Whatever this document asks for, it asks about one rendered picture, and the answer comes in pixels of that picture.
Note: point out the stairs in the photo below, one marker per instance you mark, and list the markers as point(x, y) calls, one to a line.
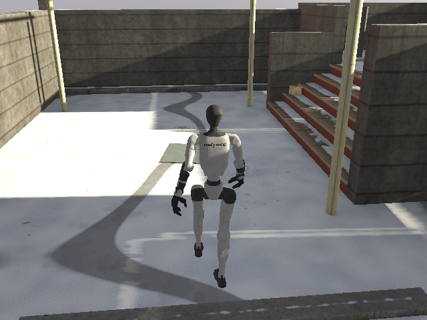
point(322, 140)

